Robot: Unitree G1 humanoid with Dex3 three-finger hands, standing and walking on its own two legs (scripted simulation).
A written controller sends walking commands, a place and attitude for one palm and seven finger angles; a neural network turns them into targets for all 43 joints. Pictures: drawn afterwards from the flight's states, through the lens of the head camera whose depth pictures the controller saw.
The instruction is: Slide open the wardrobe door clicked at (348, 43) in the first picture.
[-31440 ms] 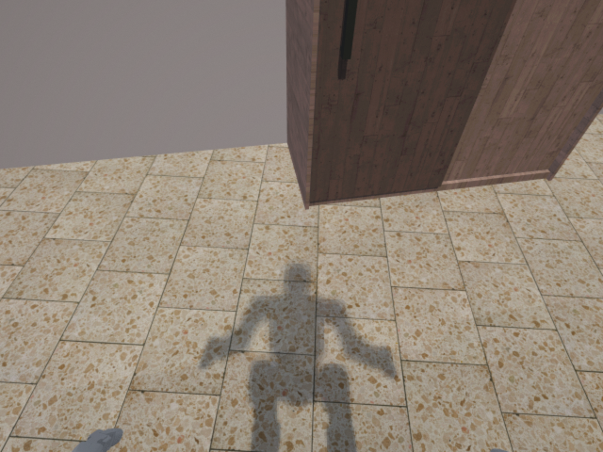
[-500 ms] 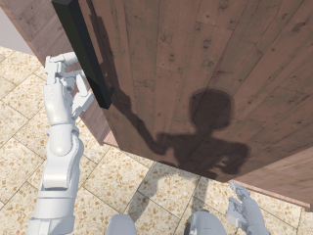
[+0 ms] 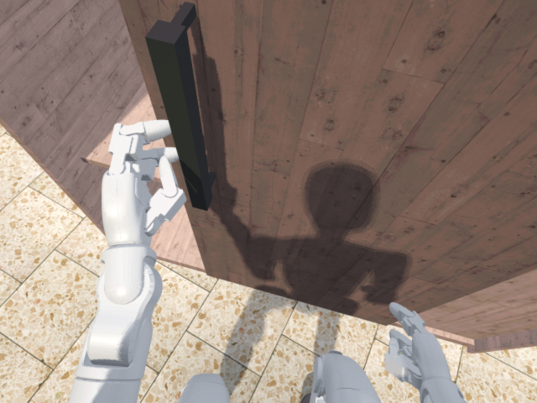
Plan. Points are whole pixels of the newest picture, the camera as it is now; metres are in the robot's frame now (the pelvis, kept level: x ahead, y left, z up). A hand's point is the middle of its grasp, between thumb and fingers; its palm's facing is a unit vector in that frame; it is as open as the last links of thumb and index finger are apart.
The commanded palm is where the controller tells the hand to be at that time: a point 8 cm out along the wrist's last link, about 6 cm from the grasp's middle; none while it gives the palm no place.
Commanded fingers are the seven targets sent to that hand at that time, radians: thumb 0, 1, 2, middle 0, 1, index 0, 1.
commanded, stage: step sideways, sliding the door along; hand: left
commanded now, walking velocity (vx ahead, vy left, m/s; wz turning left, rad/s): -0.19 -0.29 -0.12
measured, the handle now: (196, 131) +0.41 +0.18 +0.12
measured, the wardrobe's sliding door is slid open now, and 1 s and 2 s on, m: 0.32 0.46 0.46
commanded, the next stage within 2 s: stop walking and hold the door there in 0.58 s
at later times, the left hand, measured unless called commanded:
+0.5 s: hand (298, 231) +0.30 +0.03 +0.11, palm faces +0.30 -0.95 -0.08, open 6.3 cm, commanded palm +0.26 +0.01 +0.11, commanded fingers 0.00 0.90 0.90 -0.45 -1.40 -0.45 -1.40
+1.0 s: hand (310, 255) +0.28 +0.01 +0.09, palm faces +0.35 -0.80 -0.48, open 4.6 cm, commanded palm +0.24 +0.07 +0.08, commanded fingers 0.00 0.90 0.90 -0.45 -1.40 -0.45 -1.40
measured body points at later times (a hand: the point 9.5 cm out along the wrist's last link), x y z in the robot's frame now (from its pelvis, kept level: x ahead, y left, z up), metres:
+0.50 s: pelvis -0.04 -0.14 -0.02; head +0.05 -0.14 +0.42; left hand +0.28 +0.08 +0.12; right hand +0.17 -0.38 -0.12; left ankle -0.04 -0.05 -0.75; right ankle +0.02 -0.25 -0.74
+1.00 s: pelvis -0.07 -0.26 -0.01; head -0.03 -0.31 +0.43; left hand +0.25 +0.05 +0.12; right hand +0.09 -0.54 -0.12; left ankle -0.07 -0.11 -0.69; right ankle -0.05 -0.40 -0.74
